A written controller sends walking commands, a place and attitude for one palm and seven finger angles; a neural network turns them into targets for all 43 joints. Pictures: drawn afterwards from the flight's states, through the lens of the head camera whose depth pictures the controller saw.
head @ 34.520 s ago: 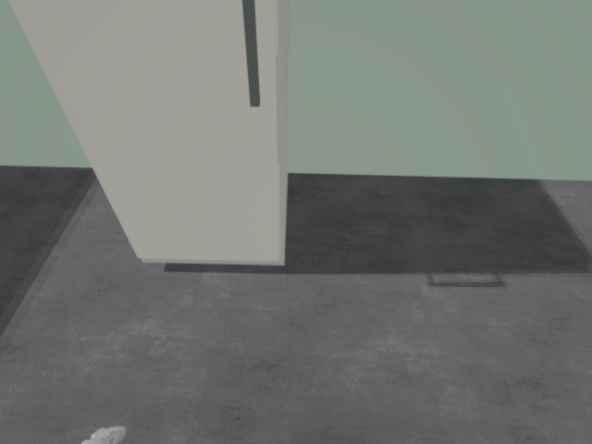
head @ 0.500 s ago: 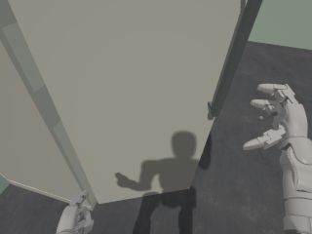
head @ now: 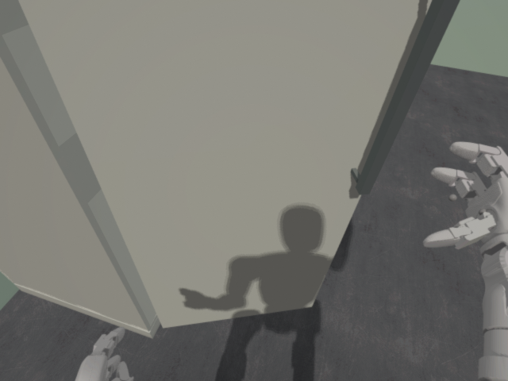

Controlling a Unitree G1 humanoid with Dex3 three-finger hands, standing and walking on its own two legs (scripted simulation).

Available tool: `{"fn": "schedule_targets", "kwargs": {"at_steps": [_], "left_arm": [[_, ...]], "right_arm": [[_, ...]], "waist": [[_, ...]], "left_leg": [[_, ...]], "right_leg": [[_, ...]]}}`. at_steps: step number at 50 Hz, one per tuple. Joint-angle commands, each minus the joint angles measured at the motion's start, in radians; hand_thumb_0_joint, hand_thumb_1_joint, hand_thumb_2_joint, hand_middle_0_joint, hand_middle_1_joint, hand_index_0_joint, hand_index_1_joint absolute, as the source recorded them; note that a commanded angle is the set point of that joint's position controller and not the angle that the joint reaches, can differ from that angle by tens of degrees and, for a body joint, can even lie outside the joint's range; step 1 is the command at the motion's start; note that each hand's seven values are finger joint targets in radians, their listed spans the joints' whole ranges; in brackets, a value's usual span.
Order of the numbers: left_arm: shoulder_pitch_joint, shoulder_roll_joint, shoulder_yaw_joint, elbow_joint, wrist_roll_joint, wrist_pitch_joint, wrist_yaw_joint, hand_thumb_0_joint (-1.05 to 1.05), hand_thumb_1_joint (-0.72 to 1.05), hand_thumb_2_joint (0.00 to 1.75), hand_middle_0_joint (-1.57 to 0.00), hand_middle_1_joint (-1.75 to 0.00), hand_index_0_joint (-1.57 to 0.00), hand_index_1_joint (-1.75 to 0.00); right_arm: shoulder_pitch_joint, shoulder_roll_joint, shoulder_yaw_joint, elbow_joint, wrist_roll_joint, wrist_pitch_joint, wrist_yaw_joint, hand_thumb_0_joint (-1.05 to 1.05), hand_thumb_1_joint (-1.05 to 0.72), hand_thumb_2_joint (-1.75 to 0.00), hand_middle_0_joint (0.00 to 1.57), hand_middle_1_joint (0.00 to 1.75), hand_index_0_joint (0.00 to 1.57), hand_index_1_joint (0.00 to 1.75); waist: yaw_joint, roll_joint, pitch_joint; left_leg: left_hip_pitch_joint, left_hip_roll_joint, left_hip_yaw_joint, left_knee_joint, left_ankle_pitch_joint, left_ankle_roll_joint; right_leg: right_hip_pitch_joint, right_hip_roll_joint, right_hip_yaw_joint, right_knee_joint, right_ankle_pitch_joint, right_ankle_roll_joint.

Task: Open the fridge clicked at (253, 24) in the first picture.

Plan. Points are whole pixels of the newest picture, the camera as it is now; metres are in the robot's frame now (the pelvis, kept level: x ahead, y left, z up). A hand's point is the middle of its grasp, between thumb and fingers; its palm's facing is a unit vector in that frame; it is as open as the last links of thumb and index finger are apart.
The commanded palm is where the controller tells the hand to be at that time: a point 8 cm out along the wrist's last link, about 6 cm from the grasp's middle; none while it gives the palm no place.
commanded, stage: draw the hand back to the body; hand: right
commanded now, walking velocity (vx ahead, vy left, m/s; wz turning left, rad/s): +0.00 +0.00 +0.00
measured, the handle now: (389, 106) +0.50 -0.19 +0.22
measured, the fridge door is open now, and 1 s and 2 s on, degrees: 64 64 64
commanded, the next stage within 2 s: step back with the hand held close in 1.52 s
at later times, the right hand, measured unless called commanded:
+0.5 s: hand (488, 244) +0.26 -0.26 +0.18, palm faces +0.28 +0.95 -0.10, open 14.5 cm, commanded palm +0.21 -0.30 +0.19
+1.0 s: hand out of the picture +0.22 -0.27 +0.17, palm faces +0.43 +0.84 -0.34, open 10.2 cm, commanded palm +0.16 -0.31 +0.19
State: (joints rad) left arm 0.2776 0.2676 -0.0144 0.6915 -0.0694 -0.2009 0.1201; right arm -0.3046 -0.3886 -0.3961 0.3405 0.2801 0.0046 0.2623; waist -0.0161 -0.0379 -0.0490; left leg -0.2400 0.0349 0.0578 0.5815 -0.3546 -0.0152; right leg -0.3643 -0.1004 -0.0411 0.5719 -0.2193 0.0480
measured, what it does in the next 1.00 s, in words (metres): stands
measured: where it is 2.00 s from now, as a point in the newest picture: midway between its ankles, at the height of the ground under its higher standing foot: outside the picture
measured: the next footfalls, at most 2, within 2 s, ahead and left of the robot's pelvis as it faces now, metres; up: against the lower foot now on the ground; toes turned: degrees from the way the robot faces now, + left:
none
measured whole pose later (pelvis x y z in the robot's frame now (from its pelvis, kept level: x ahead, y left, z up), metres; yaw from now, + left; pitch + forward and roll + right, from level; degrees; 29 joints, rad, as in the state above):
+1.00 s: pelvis +0.00 -0.01 +0.01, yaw +1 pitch -7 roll +0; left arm 0.21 0.23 -0.01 0.70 0.01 -0.15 0.11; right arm 0.35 -0.34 -0.33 -0.26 0.08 -0.12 -0.09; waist -0.04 -0.05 0.04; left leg 0.01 0.04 0.04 0.37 -0.27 -0.03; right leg -0.11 -0.08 -0.07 0.39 -0.15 0.04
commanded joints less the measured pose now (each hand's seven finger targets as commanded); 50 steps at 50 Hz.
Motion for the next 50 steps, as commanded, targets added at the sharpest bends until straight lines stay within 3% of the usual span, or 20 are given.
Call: {"fn": "schedule_targets", "kwargs": {"at_steps": [1,3,5,7,10,16,18,19,21,22,23,24,25,29,33,34,38,46,50], "left_arm": [[-0.177,0.117,0.02,-0.196,-0.01,-0.092,0.016,0.0,0.9,0.9,-0.2,-0.3,-0.2,-0.3],[-0.171,0.104,0.014,-0.208,-0.001,-0.088,0.003,0.0,0.9,0.9,-0.2,-0.3,-0.2,-0.3],[-0.168,0.098,0.016,-0.21,0.003,-0.082,-0.01,0.0,0.9,0.9,-0.2,-0.3,-0.2,-0.3],[-0.179,0.097,0.014,-0.216,0.007,-0.076,-0.016,0.0,0.9,0.9,-0.2,-0.3,-0.2,-0.3],[-0.198,0.098,0.01,-0.208,0.008,-0.07,-0.006,0.0,0.9,0.9,-0.2,-0.3,-0.2,-0.3],[-0.22,0.078,-0.012,-0.2,0.01,-0.046,0.009,0.0,0.9,0.9,-0.2,-0.3,-0.2,-0.3],[-0.232,0.074,-0.016,-0.206,0.014,-0.046,0.015,0.0,0.9,0.9,-0.2,-0.3,-0.2,-0.3],[-0.234,0.076,-0.017,-0.204,0.016,-0.048,0.016,0.0,0.9,0.9,-0.2,-0.3,-0.2,-0.3],[-0.238,0.069,-0.02,-0.211,0.019,-0.054,0.018,0.0,0.9,0.9,-0.2,-0.3,-0.2,-0.3],[-0.242,0.066,-0.023,-0.209,0.02,-0.057,0.019,0.0,0.9,0.9,-0.2,-0.3,-0.2,-0.3],[-0.237,0.073,-0.019,-0.208,0.06,-0.062,0.009,0.0,0.9,0.9,-0.2,-0.3,-0.2,-0.3],[-0.225,0.074,-0.017,-0.177,0.071,-0.056,0.006,0.0,0.9,0.9,-0.2,-0.3,-0.2,-0.3],[-0.228,0.067,-0.02,-0.183,0.069,-0.048,0.002,0.0,0.9,0.9,-0.2,-0.3,-0.2,-0.3],[-0.232,0.073,-0.006,-0.175,0.073,-0.016,0.002,0.0,0.9,0.9,-0.2,-0.3,-0.2,-0.3],[-0.244,0.069,0.003,-0.176,0.078,-0.014,0.005,0.0,0.9,0.9,-0.2,-0.3,-0.2,-0.3],[-0.244,0.073,0.005,-0.169,0.082,-0.015,0.008,0.0,0.9,0.9,-0.2,-0.3,-0.2,-0.3],[-0.245,0.069,0.015,-0.165,0.087,-0.023,0.007,0.0,0.9,0.9,-0.2,-0.3,-0.2,-0.3],[-0.237,0.068,0.033,-0.162,0.086,-0.013,-0.001,0.0,0.9,0.9,-0.2,-0.3,-0.2,-0.3],[-0.238,0.068,0.037,-0.171,0.085,-0.008,-0.003,0.0,0.9,0.9,-0.2,-0.3,-0.2,-0.3]], "right_arm": [[-0.341,-0.261,-0.107,-0.343,0.086,0.131,-0.006,0.0,0.55,-0.2,0.25,1.15,0.25,1.15],[-0.245,-0.222,-0.045,-0.433,-0.002,0.168,-0.055,0.0,0.55,-0.2,0.25,1.15,0.25,1.15],[-0.169,-0.178,-0.014,-0.495,-0.037,0.17,-0.092,0.0,0.55,-0.2,0.25,1.15,0.25,1.15],[-0.106,-0.139,-0.019,-0.55,-0.008,0.165,-0.095,0.0,0.55,-0.2,0.25,1.15,0.25,1.15],[-0.076,-0.155,-0.067,-0.579,0.039,0.175,-0.076,0.0,0.55,-0.2,0.25,1.15,0.25,1.15],[-0.083,-0.124,-0.013,-0.609,-0.001,0.245,-0.086,0.0,0.55,-0.2,0.25,1.15,0.25,1.15],[-0.099,-0.117,0.001,-0.66,-0.005,0.243,-0.086,0.0,0.51,-0.22,0.25,1.13,0.25,1.13],[-0.092,-0.124,-0.004,-0.687,-0.005,0.237,-0.084,0.0,0.48,-0.24,0.25,1.11,0.25,1.11],[-0.07,-0.119,-0.003,-0.731,0.003,0.219,-0.073,0.0,0.41,-0.27,0.25,1.07,0.25,1.07],[-0.045,-0.119,-0.009,-0.732,0.011,0.213,-0.068,0.0,0.37,-0.29,0.24,1.04,0.24,1.04],[0.004,-0.236,-0.041,-0.78,-0.11,0.096,-0.197,0.0,0.33,-0.31,0.24,1.02,0.24,1.02],[0.109,-0.196,-0.037,-0.702,-0.129,0.053,-0.253,0.0,0.3,-0.32,0.24,1.0,0.24,1.0],[0.187,-0.123,0.016,-0.67,-0.135,0.039,-0.27,0.0,0.26,-0.34,0.24,0.98,0.24,0.98],[0.202,-0.137,0.015,-0.688,-0.164,-0.039,-0.32,0.0,0.12,-0.41,0.24,0.89,0.24,0.89],[0.216,-0.142,0.017,-0.749,-0.19,-0.102,-0.353,0.0,-0.03,-0.48,0.23,0.81,0.23,0.81],[0.234,-0.155,0.007,-0.748,-0.194,-0.113,-0.359,0.0,-0.07,-0.5,0.23,0.79,0.23,0.79],[0.308,-0.157,-0.007,-0.804,-0.207,-0.153,-0.376,0.0,-0.21,-0.57,0.22,0.7,0.22,0.7],[0.522,-0.149,-0.05,-0.784,-0.2,-0.181,-0.369,0.0,-0.5,-0.71,0.21,0.53,0.21,0.53],[0.568,-0.145,-0.052,-0.827,-0.199,-0.185,-0.36,0.0,-0.65,-0.78,0.21,0.45,0.21,0.45]], "waist": [[-0.063,-0.05,-0.303],[-0.061,-0.071,-0.249],[-0.045,-0.037,-0.208],[-0.044,0.017,-0.209],[-0.05,0.057,-0.22],[-0.043,-0.061,-0.11],[-0.039,-0.07,-0.122],[-0.039,-0.047,-0.142],[-0.041,-0.064,-0.182],[-0.044,-0.055,-0.171],[-0.047,-0.074,-0.062],[-0.044,-0.024,-0.029],[-0.037,0.001,-0.002],[-0.037,0.033,0.002],[-0.042,-0.037,-0.026],[-0.044,-0.015,-0.03],[-0.051,-0.055,-0.04],[-0.059,0.025,0.048],[-0.057,0.008,0.056]], "left_leg": [[0.036,-0.036,-0.011,-0.121,0.365,0.012],[-0.004,-0.043,0.003,-0.115,0.37,0.013],[-0.016,-0.049,0.015,-0.116,0.377,0.014],[0.001,-0.056,0.024,-0.115,0.394,0.016],[0.033,-0.058,0.021,-0.12,0.432,0.014],[-0.013,-0.055,0.017,-0.168,0.285,0.02],[-0.006,-0.057,0.018,-0.174,0.271,0.023],[0.011,-0.058,0.017,-0.178,0.293,0.023],[0.033,-0.058,0.021,-0.17,0.321,0.025],[0.033,-0.059,0.022,-0.174,0.328,0.024],[-0.004,-0.047,-0.011,-0.24,0.28,0.01],[-0.001,-0.045,0.003,-0.246,0.239,0.014],[0.0,-0.039,0.008,-0.239,0.217,0.011],[0.034,-0.041,-0.004,-0.283,0.136,0.006],[0.058,-0.039,-0.009,-0.291,0.124,0.008],[0.071,-0.038,-0.01,-0.3,0.127,0.007],[0.092,-0.038,-0.006,-0.297,0.146,0.011],[0.092,-0.035,-0.006,-0.315,0.152,0.004],[0.09,-0.037,-0.009,-0.321,0.171,0.002]], "right_leg": [[0.254,0.102,0.007,-0.065,0.183,-0.077],[0.255,0.099,0.003,-0.075,0.222,-0.08],[0.26,0.09,0.0,-0.076,0.243,-0.082],[0.275,0.086,0.007,-0.081,0.253,-0.078],[0.29,0.089,0.003,-0.082,0.263,-0.078],[0.286,0.091,0.011,-0.124,0.171,-0.07],[0.306,0.092,0.018,-0.13,0.166,-0.07],[0.318,0.089,0.014,-0.123,0.184,-0.072],[0.344,0.091,0.018,-0.128,0.211,-0.07],[0.345,0.092,0.017,-0.128,0.21,-0.069],[0.334,0.108,-0.011,-0.138,0.159,-0.066],[0.307,0.102,-0.005,-0.152,0.122,-0.064],[0.289,0.098,-0.003,-0.163,0.096,-0.064],[0.312,0.086,-0.011,-0.205,0.034,-0.067],[0.356,0.088,-0.017,-0.222,0.035,-0.066],[0.356,0.088,-0.017,-0.226,0.038,-0.07],[0.37,0.091,-0.018,-0.229,0.061,-0.066],[0.332,0.083,-0.027,-0.238,0.069,-0.069],[0.342,0.082,-0.034,-0.237,0.083,-0.07]]}}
